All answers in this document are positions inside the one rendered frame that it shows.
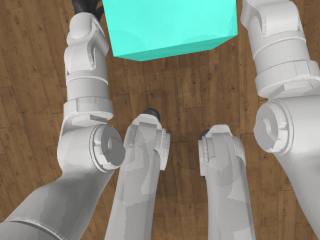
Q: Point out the robot right upper arm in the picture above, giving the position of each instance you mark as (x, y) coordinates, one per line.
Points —
(289, 127)

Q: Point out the carton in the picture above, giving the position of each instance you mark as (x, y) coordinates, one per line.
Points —
(144, 30)

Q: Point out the robot left upper arm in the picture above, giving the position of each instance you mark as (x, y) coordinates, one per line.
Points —
(62, 210)

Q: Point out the robot right shin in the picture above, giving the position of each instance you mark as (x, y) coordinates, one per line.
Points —
(238, 145)

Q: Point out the left robot hand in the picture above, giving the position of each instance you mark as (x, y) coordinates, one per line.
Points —
(88, 6)

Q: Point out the right robot forearm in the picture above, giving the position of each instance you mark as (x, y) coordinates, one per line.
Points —
(278, 45)

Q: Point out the left robot forearm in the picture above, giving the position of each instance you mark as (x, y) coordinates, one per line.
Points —
(86, 75)

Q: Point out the left robot thigh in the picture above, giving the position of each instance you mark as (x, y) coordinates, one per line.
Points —
(132, 211)

